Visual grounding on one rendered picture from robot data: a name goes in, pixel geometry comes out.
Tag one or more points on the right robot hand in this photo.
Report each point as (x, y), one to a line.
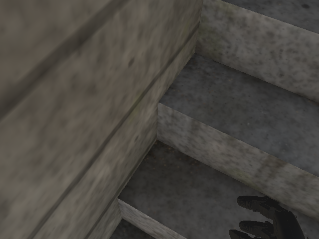
(285, 224)

